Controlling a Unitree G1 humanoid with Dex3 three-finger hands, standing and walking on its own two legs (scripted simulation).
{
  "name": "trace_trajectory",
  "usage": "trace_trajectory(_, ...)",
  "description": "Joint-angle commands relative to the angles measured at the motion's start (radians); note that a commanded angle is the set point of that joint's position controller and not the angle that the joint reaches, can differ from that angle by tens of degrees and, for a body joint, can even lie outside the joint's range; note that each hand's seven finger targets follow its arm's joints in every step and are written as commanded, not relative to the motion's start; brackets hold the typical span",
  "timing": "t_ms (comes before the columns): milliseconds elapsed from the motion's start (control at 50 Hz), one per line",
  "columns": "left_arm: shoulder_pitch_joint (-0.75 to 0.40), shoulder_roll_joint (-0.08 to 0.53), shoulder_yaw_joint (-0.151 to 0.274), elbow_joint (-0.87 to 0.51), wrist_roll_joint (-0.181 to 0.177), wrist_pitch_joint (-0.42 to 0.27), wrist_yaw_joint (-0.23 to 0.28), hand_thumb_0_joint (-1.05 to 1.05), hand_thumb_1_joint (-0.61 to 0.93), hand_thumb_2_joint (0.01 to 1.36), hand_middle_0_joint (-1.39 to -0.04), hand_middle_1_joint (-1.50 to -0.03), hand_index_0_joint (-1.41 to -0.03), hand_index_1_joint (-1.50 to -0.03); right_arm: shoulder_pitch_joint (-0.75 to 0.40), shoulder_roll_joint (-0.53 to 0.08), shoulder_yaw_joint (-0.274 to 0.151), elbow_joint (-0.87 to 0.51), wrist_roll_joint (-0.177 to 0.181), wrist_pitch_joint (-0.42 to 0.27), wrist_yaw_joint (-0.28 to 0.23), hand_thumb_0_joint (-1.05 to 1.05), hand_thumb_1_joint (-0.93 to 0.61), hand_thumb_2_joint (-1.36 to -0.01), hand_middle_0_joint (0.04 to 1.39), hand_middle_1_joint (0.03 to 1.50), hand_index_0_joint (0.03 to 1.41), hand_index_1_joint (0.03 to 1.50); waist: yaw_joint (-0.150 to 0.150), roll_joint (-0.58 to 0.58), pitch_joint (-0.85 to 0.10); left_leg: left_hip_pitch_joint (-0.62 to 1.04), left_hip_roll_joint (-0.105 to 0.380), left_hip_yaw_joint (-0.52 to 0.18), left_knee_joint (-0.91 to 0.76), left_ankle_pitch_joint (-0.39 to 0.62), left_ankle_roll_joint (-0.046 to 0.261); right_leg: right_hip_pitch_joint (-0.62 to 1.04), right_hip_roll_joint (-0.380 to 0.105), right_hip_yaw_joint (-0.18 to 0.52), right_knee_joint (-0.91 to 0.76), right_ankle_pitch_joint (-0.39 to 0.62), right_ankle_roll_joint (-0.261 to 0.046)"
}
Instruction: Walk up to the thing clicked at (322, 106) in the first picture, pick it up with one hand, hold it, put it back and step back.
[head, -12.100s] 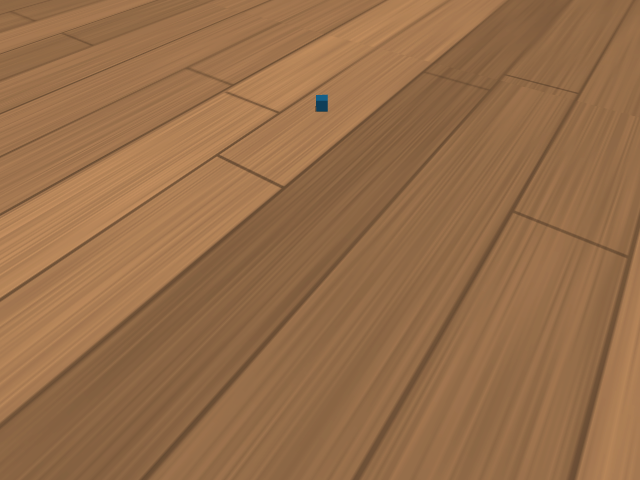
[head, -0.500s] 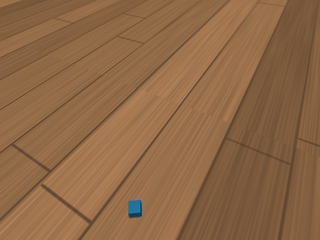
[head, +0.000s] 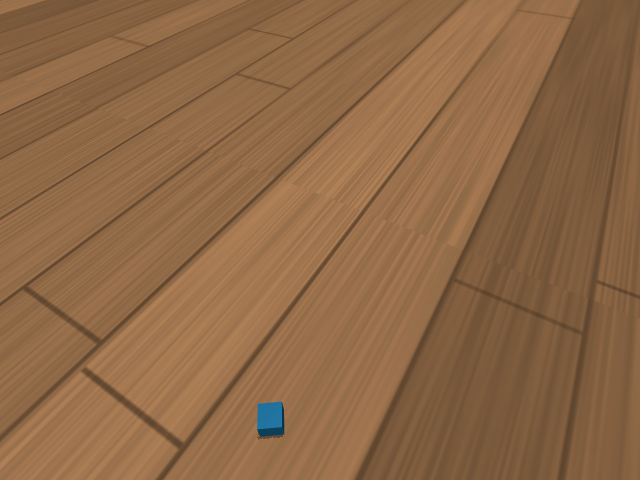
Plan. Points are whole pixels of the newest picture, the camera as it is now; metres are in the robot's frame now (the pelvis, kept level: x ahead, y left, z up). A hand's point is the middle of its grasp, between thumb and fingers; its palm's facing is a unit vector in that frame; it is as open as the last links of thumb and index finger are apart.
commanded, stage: walk up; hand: left
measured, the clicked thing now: (271, 419) +0.44 +0.20 -0.75
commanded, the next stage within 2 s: none
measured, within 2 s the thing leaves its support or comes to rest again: neither
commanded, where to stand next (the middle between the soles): +0.05 -0.03 m, yaw +0 degrees
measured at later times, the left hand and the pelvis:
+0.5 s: hand out of the picture +0.03 +0.29 -0.19, palm faces -0.03 -0.93 -0.37, open 7.4 cm; pelvis -0.12 +0.03 -0.04, yaw +1 degrees
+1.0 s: hand out of the picture -0.14 +0.27 -0.16, palm faces -0.07 -0.92 -0.39, open 7.4 cm; pelvis -0.24 +0.01 -0.02, yaw -3 degrees
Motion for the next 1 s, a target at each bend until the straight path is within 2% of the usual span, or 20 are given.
trace_trajectory(0,-0.024,0.241,0.071,-0.113,-0.014,0.006,0.032,0.000,0.900,0.900,-0.200,-0.300,-0.200,-0.300,-0.023,-0.249,-0.070,-0.070,0.011,0.004,-0.015,0.000,-0.900,-0.900,0.200,0.300,0.200,0.300,-0.006,0.008,-0.036,-0.056,0.148,-0.102,0.078,0.486,0.039,-0.019,-0.108,0.087,0.133,0.403,-0.034)
trace_trajectory(160,-0.007,0.254,0.080,-0.214,0.003,0.039,0.028,0.000,0.900,0.900,-0.200,-0.300,-0.200,-0.300,-0.040,-0.251,-0.107,-0.178,0.011,0.043,-0.011,0.000,-0.900,-0.900,0.200,0.300,0.200,0.300,-0.004,0.011,-0.134,-0.151,0.114,-0.114,0.261,0.214,0.115,-0.081,-0.133,0.148,0.268,0.257,-0.121)
trace_trajectory(220,-0.019,0.327,0.104,-0.255,0.016,0.040,0.027,0.000,0.900,0.900,-0.200,-0.300,-0.200,-0.300,-0.013,-0.217,-0.109,-0.213,0.004,0.056,-0.004,0.000,-0.900,-0.900,0.200,0.300,0.200,0.300,0.015,-0.182,-0.122,-0.177,-0.058,-0.021,0.601,-0.183,0.042,-0.183,-0.336,0.367,0.090,0.301,-0.257)
trace_trajectory(240,-0.040,0.344,0.109,-0.281,0.032,0.037,0.031,0.000,0.900,0.900,-0.200,-0.300,-0.200,-0.300,0.023,-0.215,-0.111,-0.220,-0.004,0.068,0.000,0.000,-0.900,-0.900,0.200,0.300,0.200,0.300,0.013,-0.217,-0.096,-0.194,-0.072,-0.065,0.765,-0.405,0.028,-0.250,-0.409,0.438,0.033,0.301,-0.308)
trace_trajectory(260,-0.074,0.337,0.111,-0.299,0.038,0.037,0.034,0.000,0.900,0.900,-0.200,-0.300,-0.200,-0.300,0.058,-0.224,-0.116,-0.216,0.000,0.075,0.001,0.000,-0.900,-0.900,0.200,0.300,0.200,0.300,-0.009,-0.175,-0.083,-0.189,-0.058,-0.128,0.855,-0.422,0.026,-0.305,-0.402,0.402,0.040,0.248,-0.309)
trace_trajectory(320,-0.141,0.304,0.107,-0.347,0.051,0.039,0.042,0.000,0.900,0.900,-0.200,-0.300,-0.200,-0.300,0.130,-0.239,-0.121,-0.217,0.009,0.068,-0.001,0.000,-0.900,-0.900,0.200,0.300,0.200,0.300,-0.030,-0.168,-0.119,-0.223,-0.019,-0.106,0.773,-0.365,0.008,-0.230,-0.314,0.276,0.124,0.238,-0.241)
trace_trajectory(380,-0.049,0.279,0.106,-0.356,0.050,0.052,0.040,0.000,0.900,0.900,-0.200,-0.300,-0.200,-0.300,0.134,-0.226,-0.116,-0.226,-0.014,0.054,-0.005,0.000,-0.900,-0.900,0.200,0.300,0.200,0.300,0.012,-0.157,-0.157,-0.253,-0.003,-0.044,0.435,-0.337,0.000,-0.040,-0.264,0.259,0.201,0.278,-0.183)
trace_trajectory(420,-0.058,0.293,0.107,-0.362,0.027,0.070,0.030,0.000,0.900,0.900,-0.200,-0.300,-0.200,-0.300,0.203,-0.214,-0.121,-0.198,-0.027,0.042,-0.009,0.000,-0.900,-0.900,0.200,0.300,0.200,0.300,-0.034,-0.137,-0.149,-0.140,-0.022,0.013,0.142,-0.103,0.008,-0.083,-0.205,0.207,0.285,0.195,-0.123)
trace_trajectory(440,-0.019,0.249,0.097,-0.375,0.021,0.076,0.026,0.000,0.900,0.900,-0.200,-0.300,-0.200,-0.300,0.175,-0.256,-0.134,-0.212,-0.043,0.036,-0.014,0.000,-0.900,-0.900,0.200,0.300,0.200,0.300,-0.019,-0.011,-0.120,-0.105,0.089,-0.168,0.051,-0.016,0.036,-0.192,-0.123,0.161,0.396,0.058,-0.062)
trace_trajectory(460,-0.006,0.194,0.088,-0.385,0.019,0.075,0.027,0.000,0.900,0.900,-0.200,-0.300,-0.200,-0.300,0.108,-0.363,-0.152,-0.238,-0.060,0.034,-0.012,0.000,-0.900,-0.900,0.200,0.300,0.200,0.300,0.005,0.246,-0.063,-0.046,0.322,-0.467,0.024,0.241,0.127,-0.446,0.075,0.061,0.584,-0.366,-0.009)
trace_trajectory(480,-0.080,0.238,0.111,-0.396,0.038,0.074,0.044,0.000,0.900,0.900,-0.200,-0.300,-0.200,-0.300,0.083,-0.436,-0.166,-0.270,-0.036,0.032,-0.006,0.000,-0.900,-0.900,0.200,0.300,0.200,0.300,-0.067,0.267,-0.058,-0.233,0.457,-0.556,0.009,0.318,0.288,-0.367,0.108,0.176,0.782,-0.546,0.023)
trace_trajectory(560,0.028,0.234,0.124,-0.345,0.014,0.080,0.038,0.000,0.900,0.900,-0.200,-0.300,-0.200,-0.300,-0.049,-0.306,-0.130,-0.300,-0.038,0.014,-0.035,0.000,-0.900,-0.900,0.200,0.300,0.200,0.300,0.051,0.128,-0.011,-0.124,0.252,-0.229,0.147,0.466,0.175,-0.438,0.120,0.229,0.987,-0.319,0.002)
trace_trajectory(660,-0.023,0.210,0.125,-0.400,0.035,0.072,0.025,0.000,0.900,0.900,-0.200,-0.300,-0.200,-0.300,0.108,-0.284,-0.140,-0.298,-0.020,0.012,-0.051,0.000,-0.900,-0.900,0.200,0.300,0.200,0.300,-0.043,0.135,-0.063,0.117,0.276,-0.254,0.228,0.611,0.223,-0.470,0.089,0.167,0.791,-0.366,0.043)
trace_trajectory(740,0.012,0.198,0.125,-0.400,0.034,0.066,0.015,0.000,0.900,0.900,-0.200,-0.300,-0.200,-0.300,0.108,-0.306,-0.143,-0.329,-0.024,0.016,-0.050,0.000,-0.900,-0.900,0.200,0.300,0.200,0.300,-0.039,0.174,-0.101,0.064,0.279,-0.233,0.259,0.568,0.217,-0.318,0.033,0.085,0.523,-0.359,0.027)
trace_trajectory(820,0.147,0.194,0.130,-0.342,0.044,0.051,0.010,0.000,0.900,0.900,-0.200,-0.300,-0.200,-0.300,0.027,-0.292,-0.126,-0.372,-0.007,0.035,-0.038,0.000,-0.900,-0.900,0.200,0.300,0.200,0.300,0.025,0.143,-0.168,-0.098,0.216,-0.158,0.375,0.407,0.135,-0.045,0.020,0.022,0.100,-0.025,-0.021)
trace_trajectory(840,0.144,0.258,0.146,-0.353,0.052,0.045,0.011,0.000,0.900,0.900,-0.200,-0.300,-0.200,-0.300,0.026,-0.263,-0.115,-0.386,0.000,0.035,-0.035,0.000,-0.900,-0.900,0.200,0.300,0.200,0.300,0.023,0.050,-0.161,-0.253,0.160,-0.144,0.422,0.235,0.077,0.038,-0.072,0.173,0.134,0.140,-0.058)
trace_trajectory(860,0.107,0.350,0.166,-0.371,0.042,0.048,0.005,0.000,0.900,0.900,-0.200,-0.300,-0.200,-0.300,-0.002,-0.216,-0.106,-0.403,0.013,0.034,-0.040,0.000,-0.900,-0.900,0.200,0.300,0.200,0.300,0.034,-0.181,-0.122,-0.381,-0.035,-0.060,0.611,-0.106,0.011,-0.017,-0.258,0.401,0.116,0.310,-0.203)
trace_trajectory(880,0.074,0.382,0.165,-0.395,0.040,0.041,0.008,0.000,0.900,0.900,-0.200,-0.300,-0.200,-0.300,-0.021,-0.230,-0.117,-0.393,0.016,0.043,-0.058,0.000,-0.900,-0.900,0.200,0.300,0.200,0.300,0.052,-0.256,-0.092,-0.348,-0.056,-0.094,0.853,-0.480,0.002,-0.184,-0.394,0.519,0.094,0.437,-0.317)
trace_trajectory(940,-0.031,0.279,0.136,-0.440,0.041,0.043,0.021,0.000,0.900,0.900,-0.200,-0.300,-0.200,-0.300,0.078,-0.247,-0.109,-0.342,0.022,0.040,-0.053,0.000,-0.900,-0.900,0.200,0.300,0.200,0.300,-0.014,-0.126,-0.044,-0.364,-0.072,-0.156,0.969,-0.378,-0.005,-0.188,-0.252,0.272,0.180,0.467,-0.253)
trace_trajectory(980,-0.006,0.256,0.135,-0.447,0.054,0.046,0.029,0.000,0.900,0.900,-0.200,-0.300,-0.200,-0.300,0.092,-0.238,-0.100,-0.345,0.015,0.023,-0.054,0.000,-0.900,-0.900,0.200,0.300,0.200,0.300,0.002,-0.151,-0.076,-0.362,-0.048,-0.111,0.818,-0.344,-0.016,-0.103,-0.207,0.217,0.220,0.459,-0.220)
